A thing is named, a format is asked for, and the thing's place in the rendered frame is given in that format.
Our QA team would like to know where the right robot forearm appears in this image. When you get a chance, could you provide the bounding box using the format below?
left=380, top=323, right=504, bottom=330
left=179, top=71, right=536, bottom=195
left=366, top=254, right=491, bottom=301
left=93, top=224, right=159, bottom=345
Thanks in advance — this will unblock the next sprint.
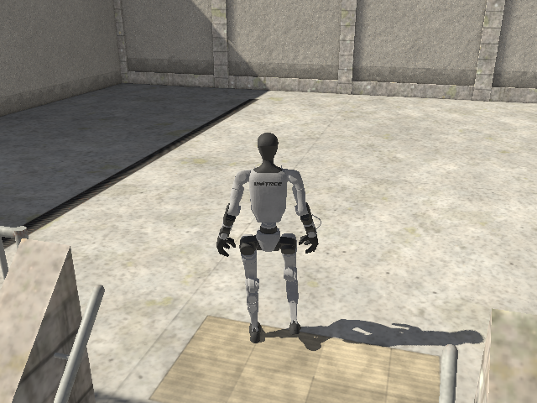
left=300, top=203, right=317, bottom=238

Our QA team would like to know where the left robot upper arm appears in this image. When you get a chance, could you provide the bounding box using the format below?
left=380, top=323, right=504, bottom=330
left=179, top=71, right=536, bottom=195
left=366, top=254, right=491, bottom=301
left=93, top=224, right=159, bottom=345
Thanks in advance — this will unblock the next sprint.
left=227, top=170, right=251, bottom=217

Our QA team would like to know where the humanoid robot head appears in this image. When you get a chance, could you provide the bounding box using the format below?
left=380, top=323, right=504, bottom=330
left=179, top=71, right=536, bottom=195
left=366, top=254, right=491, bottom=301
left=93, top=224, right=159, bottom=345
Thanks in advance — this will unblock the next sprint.
left=253, top=133, right=282, bottom=173

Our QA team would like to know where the right robot upper arm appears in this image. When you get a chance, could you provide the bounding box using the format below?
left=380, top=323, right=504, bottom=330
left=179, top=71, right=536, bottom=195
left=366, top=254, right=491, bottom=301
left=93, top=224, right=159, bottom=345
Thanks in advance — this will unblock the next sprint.
left=285, top=169, right=309, bottom=216

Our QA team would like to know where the robot left hand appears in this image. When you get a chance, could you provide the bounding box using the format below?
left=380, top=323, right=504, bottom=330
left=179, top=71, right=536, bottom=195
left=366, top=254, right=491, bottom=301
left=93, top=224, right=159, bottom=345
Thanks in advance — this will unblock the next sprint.
left=216, top=236, right=236, bottom=257

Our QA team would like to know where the left robot forearm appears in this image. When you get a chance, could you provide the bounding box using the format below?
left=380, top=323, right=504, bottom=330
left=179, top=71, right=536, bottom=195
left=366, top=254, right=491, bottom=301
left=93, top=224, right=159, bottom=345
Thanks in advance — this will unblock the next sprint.
left=218, top=203, right=236, bottom=240

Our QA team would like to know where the left robot shin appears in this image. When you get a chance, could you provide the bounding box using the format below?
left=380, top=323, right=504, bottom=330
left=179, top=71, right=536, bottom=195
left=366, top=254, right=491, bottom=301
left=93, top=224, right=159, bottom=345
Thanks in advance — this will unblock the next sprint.
left=245, top=279, right=258, bottom=332

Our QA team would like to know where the robot right hand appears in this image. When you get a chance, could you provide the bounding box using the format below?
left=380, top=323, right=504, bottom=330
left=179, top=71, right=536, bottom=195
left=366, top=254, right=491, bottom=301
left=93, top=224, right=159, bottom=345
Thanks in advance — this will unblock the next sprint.
left=299, top=234, right=318, bottom=254

